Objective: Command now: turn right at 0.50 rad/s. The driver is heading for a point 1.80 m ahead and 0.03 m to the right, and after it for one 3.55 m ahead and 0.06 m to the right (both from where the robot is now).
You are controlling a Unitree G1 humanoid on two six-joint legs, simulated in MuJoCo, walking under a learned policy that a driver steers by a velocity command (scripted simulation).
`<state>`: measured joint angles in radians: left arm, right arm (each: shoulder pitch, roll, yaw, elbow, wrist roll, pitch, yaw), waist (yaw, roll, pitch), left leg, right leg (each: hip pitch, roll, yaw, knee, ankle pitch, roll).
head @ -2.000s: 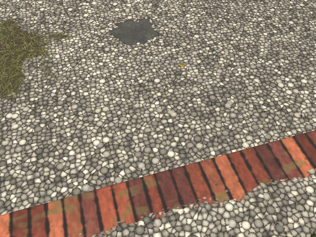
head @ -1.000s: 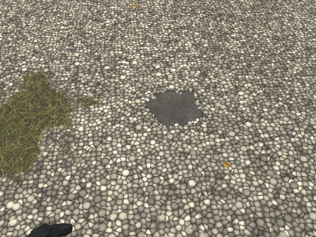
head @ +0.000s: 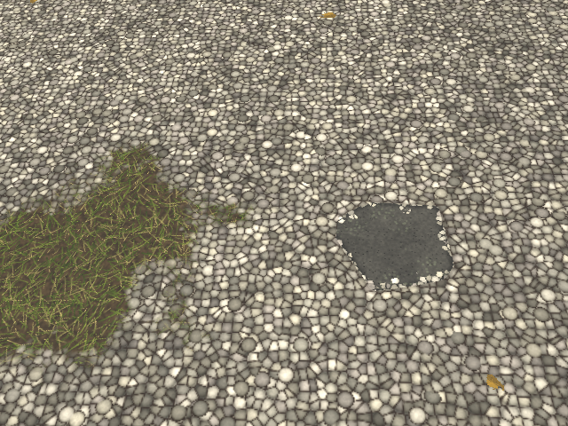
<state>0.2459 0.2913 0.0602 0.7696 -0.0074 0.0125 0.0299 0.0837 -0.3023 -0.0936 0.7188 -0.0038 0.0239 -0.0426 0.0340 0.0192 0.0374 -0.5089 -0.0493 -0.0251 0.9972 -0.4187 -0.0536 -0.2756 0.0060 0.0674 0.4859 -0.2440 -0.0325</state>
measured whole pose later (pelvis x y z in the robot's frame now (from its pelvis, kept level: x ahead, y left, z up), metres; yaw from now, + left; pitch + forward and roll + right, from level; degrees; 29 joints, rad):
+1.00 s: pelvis +0.07 +0.03 -0.01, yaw -15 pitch +1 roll -1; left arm 0.33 0.30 0.06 0.77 -0.02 -0.02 0.00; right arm 0.23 -0.30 -0.05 0.84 0.01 -0.08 0.03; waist 0.01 -0.04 0.00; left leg -0.29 0.00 0.05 0.58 -0.30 0.05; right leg -0.24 -0.01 0.07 0.74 -0.46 -0.01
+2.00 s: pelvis +0.60 -0.06 -0.03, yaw +3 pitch +1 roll -2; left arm 0.30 0.30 0.08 0.87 -0.02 -0.04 0.01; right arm 0.08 -0.27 -0.05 0.67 0.02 -0.03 0.05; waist 0.04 0.02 0.06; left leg -0.52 0.02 0.05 0.61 -0.11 0.10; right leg 0.06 -0.07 -0.28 0.50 -0.48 0.04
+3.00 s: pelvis +1.18 +0.01 -0.02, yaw -2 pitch +2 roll +0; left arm 0.43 0.30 0.07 0.80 -0.03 -0.03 0.02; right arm 0.02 -0.27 -0.03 0.62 0.00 -0.12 0.01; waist 0.10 0.02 0.00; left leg -0.44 -0.02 -0.08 0.43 -0.02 -0.01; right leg -0.06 0.11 0.24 0.48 -0.43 -0.06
